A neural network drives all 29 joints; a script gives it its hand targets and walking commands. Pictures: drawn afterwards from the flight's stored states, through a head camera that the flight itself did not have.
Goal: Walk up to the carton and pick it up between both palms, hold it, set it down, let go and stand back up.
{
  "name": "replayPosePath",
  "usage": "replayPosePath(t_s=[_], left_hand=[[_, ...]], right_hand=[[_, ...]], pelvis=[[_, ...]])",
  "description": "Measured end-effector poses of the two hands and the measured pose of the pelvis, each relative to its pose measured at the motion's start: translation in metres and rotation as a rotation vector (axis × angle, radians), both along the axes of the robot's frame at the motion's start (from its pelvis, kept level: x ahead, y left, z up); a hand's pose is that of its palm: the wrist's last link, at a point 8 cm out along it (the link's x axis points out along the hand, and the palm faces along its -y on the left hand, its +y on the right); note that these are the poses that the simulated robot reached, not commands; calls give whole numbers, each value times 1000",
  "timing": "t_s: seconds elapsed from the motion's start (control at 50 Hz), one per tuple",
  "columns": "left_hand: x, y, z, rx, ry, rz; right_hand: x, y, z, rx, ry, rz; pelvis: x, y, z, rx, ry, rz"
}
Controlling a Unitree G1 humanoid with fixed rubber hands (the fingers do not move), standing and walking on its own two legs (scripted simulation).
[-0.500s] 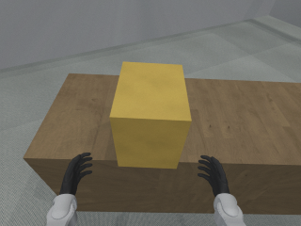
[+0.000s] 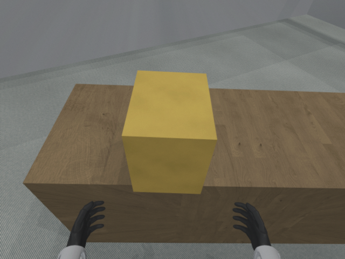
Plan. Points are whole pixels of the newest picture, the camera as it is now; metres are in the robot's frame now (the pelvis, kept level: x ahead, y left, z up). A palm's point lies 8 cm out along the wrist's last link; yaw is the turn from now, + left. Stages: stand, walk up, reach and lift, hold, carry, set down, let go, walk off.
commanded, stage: set down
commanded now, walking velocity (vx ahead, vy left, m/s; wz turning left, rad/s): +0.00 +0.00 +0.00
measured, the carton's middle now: (169, 133) +0.46 +0.02 +0.00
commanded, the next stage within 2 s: let go in 0.68 s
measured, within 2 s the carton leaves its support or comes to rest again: neither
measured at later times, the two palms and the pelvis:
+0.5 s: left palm (77, 253) +0.16 +0.23 -0.07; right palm (267, 254) +0.16 -0.21 -0.08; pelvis +0.01 +0.00 +0.00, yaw +0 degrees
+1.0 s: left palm (82, 253) +0.16 +0.22 -0.08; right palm out of the picture +0.15 -0.23 -0.08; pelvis +0.00 +0.00 +0.00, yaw -1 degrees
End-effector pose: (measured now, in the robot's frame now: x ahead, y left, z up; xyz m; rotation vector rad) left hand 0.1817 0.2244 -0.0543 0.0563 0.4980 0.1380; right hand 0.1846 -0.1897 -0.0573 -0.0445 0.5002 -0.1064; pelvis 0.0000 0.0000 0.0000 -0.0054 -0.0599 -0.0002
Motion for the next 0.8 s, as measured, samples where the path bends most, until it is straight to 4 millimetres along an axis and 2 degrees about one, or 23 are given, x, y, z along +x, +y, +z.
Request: replayPosePath(t_s=[0.5,0.8], left_hand=[[-24,2,-20,50,267,-14],[-21,-5,-23,73,321,-36]], right_hand=[[-26,-20,-20,-70,187,41],[-36,-31,-25,-88,240,37]], pelvis=[[10,-5,3,1,-11,-9],[4,-4,3,0,-3,-11]])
